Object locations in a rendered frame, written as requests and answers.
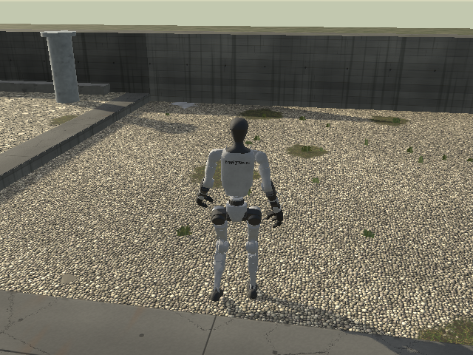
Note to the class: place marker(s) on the robot right forearm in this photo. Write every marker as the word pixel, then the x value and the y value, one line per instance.
pixel 273 199

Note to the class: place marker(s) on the left robot upper arm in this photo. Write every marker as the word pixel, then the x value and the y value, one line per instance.
pixel 214 156

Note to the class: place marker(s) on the right robot upper arm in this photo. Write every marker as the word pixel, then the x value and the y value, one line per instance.
pixel 261 158

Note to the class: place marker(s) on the robot left shin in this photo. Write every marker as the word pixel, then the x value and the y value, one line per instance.
pixel 219 266

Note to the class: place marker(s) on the robot torso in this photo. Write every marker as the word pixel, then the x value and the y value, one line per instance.
pixel 237 179

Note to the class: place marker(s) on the left robot hand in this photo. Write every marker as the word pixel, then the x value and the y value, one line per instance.
pixel 200 203

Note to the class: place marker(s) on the robot left forearm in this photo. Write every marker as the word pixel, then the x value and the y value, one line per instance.
pixel 202 191

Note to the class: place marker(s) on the right robot hand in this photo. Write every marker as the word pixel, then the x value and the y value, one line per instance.
pixel 278 217

